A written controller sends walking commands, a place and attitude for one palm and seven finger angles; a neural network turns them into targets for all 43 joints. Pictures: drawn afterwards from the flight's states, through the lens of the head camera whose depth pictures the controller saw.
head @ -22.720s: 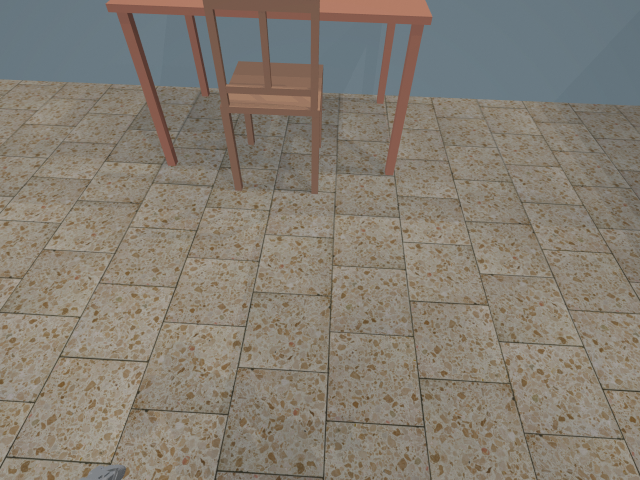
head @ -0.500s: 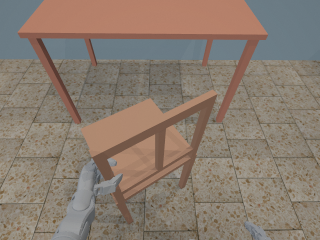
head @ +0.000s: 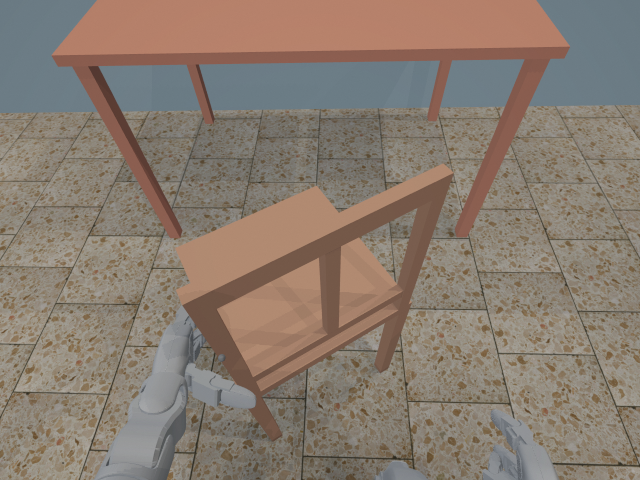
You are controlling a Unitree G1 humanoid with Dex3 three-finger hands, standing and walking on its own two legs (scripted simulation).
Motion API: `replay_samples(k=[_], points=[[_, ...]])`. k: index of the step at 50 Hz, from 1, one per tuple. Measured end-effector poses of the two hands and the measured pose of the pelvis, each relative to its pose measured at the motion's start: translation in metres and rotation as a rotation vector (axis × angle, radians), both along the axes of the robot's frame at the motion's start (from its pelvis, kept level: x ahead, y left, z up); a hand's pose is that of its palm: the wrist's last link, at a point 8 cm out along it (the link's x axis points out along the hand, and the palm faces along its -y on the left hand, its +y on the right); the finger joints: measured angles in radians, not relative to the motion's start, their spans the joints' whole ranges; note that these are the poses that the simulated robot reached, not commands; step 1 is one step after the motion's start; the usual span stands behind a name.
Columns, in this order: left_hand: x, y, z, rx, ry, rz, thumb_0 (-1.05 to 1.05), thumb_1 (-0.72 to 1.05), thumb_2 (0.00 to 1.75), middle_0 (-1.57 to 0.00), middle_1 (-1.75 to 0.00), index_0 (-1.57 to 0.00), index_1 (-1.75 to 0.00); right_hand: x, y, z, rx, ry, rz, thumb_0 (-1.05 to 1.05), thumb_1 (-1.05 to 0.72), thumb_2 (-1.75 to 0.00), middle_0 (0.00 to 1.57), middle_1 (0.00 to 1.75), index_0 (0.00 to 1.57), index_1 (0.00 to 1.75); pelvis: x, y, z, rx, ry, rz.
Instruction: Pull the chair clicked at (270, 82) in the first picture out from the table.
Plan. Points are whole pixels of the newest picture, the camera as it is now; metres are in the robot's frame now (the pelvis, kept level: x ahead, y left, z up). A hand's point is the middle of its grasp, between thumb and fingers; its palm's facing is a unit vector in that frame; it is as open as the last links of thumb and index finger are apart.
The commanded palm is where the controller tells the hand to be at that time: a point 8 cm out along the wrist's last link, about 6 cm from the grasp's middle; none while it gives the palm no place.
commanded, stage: open the thumb and straighten the fingers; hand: left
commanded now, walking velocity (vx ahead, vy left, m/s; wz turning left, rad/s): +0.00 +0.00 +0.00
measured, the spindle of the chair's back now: (330, 293) +0.40 +0.00 -0.08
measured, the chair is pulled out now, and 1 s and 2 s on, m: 0.47 0.47 0.47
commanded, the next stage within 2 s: draw the fingers out of the gap in 0.06 s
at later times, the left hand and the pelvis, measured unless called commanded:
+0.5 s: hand (207, 407) +0.22 +0.15 -0.05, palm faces +0.03 -0.98 -0.19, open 17.5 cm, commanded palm +0.20 +0.20 -0.02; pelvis +0.01 +0.00 -0.01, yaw +1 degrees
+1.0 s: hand (196, 470) +0.15 +0.15 -0.04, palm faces +0.04 -0.98 -0.17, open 17.5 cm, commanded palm +0.12 +0.20 -0.02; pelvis +0.00 +0.01 -0.02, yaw +2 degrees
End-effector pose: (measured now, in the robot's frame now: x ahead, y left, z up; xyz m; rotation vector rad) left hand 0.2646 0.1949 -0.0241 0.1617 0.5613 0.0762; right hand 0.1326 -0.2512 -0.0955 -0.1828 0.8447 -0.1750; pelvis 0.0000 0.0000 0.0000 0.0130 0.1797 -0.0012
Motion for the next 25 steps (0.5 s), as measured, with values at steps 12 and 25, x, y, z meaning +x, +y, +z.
replay_samples(k=[12,25], points=[[-0.005,-0.001,-0.002,-0.002,0.011,-0.007,-0.01,-0.53,0.2,-0.02,-0.04,-0.01,-0.04,0.006,-0.006,0.001,-0.019,-0.015,0.008,0.01,-0.9,-0.9,0.2,0.3,0.2,0.3,0.003,-0.002,-0.003,-0.002,0.01,0.008],[-0.061,0.009,-0.002,0.014,0.041,0.009,-0.01,-0.53,0.2,-0.01,-0.01,0.0,0.0,0.018,0.002,0.005,-0.025,-0.083,0.027,0.01,-0.9,-0.9,0.2,0.3,0.2,0.3,0.006,0.0,-0.008,-0.011,0.013,0.021]])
